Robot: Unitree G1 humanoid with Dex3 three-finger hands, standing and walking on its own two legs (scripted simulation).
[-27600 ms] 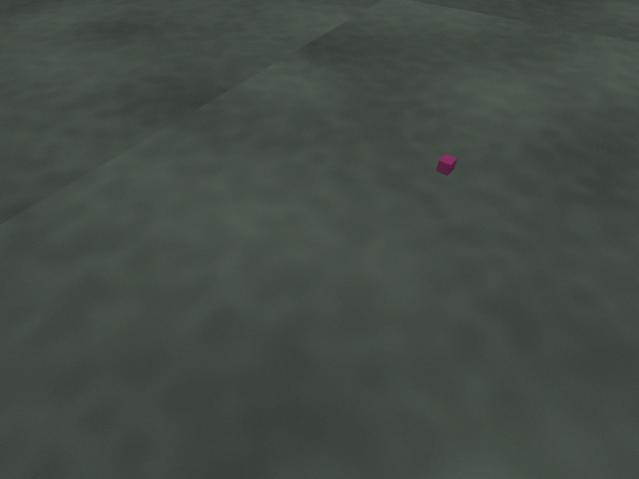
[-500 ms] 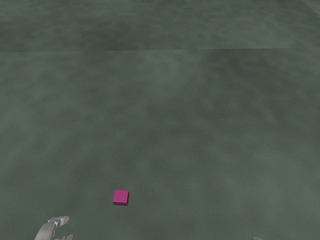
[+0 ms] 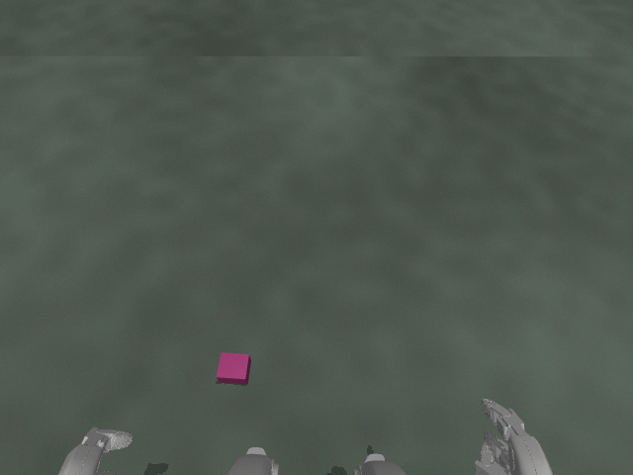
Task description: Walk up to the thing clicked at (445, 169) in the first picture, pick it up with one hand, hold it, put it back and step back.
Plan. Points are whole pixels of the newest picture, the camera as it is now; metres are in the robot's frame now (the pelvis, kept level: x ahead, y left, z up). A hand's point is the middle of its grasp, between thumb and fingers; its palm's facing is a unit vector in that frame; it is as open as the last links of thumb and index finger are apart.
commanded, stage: rise first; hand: left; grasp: from above
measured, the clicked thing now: (234, 368) +0.43 +0.22 -0.67
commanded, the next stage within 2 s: none
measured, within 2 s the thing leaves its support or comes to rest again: neither
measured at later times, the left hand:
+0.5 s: hand out of the picture +0.13 +0.27 -0.22, palm faces -0.31 -0.76 -0.56, open 14.1 cm
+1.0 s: hand (175, 415) +0.27 +0.28 -0.41, palm faces -0.48 -0.29 -0.83, open 13.3 cm
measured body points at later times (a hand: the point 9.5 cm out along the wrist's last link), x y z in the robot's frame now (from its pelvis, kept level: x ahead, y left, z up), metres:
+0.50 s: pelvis -0.03 -0.01 -0.08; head +0.11 +0.01 +0.35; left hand +0.15 +0.31 -0.18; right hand +0.17 -0.26 -0.17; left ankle +0.00 +0.11 -0.66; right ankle +0.00 -0.13 -0.66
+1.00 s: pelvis -0.10 -0.01 -0.28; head +0.11 +0.01 +0.12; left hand +0.29 +0.30 -0.37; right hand +0.02 -0.28 -0.41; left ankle +0.00 +0.11 -0.66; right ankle +0.00 -0.13 -0.66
